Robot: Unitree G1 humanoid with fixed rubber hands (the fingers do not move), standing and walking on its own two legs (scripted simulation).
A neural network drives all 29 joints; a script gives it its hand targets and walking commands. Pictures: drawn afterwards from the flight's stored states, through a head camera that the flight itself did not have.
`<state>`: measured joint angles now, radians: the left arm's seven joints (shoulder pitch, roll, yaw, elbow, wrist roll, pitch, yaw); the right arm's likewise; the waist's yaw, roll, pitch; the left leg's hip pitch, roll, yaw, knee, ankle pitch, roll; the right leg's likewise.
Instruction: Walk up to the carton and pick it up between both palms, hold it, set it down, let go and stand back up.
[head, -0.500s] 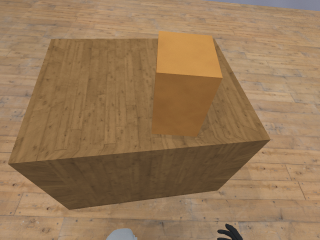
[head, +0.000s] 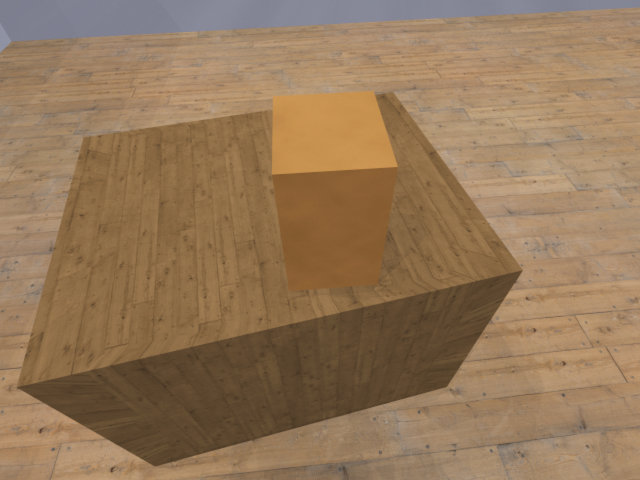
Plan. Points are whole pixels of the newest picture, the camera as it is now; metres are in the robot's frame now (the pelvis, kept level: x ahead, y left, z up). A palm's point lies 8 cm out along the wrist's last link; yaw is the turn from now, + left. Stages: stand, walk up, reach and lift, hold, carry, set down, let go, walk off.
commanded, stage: walk up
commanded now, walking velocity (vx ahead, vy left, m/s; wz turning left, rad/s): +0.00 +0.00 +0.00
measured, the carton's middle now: (328, 196) +0.55 -0.01 +0.00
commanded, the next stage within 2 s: none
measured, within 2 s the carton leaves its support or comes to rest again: neither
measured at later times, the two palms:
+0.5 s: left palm out of the picture +0.01 +0.19 -0.15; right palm out of the picture -0.04 -0.27 -0.15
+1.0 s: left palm out of the picture +0.00 +0.09 -0.15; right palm out of the picture -0.01 -0.33 -0.15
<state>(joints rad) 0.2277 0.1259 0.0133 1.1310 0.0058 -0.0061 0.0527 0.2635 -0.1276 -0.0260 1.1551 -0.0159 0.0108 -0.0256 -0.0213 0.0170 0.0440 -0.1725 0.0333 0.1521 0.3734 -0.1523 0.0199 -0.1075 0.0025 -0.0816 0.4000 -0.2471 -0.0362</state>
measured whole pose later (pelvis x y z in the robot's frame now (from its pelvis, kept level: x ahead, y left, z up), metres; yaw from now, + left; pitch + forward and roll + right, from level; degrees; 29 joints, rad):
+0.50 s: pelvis -0.01 -0.05 -0.01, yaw -2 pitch +0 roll +1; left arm 0.26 0.19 0.07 1.07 0.04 0.04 0.02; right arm 0.28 -0.13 -0.08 1.13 -0.04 0.02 -0.08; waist -0.02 -0.02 0.04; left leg -0.28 0.11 0.15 0.44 -0.16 -0.05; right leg -0.40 -0.06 -0.02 0.90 -0.41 0.03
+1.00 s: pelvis +0.00 -0.12 +0.00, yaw +0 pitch -1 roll +0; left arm 0.26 0.14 0.02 1.11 0.00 0.00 0.04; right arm 0.26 -0.11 -0.02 1.16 -0.01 0.00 -0.04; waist 0.02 -0.03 0.03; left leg -0.13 0.00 0.05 0.40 -0.25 0.01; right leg -0.16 -0.01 -0.07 0.42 -0.24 -0.02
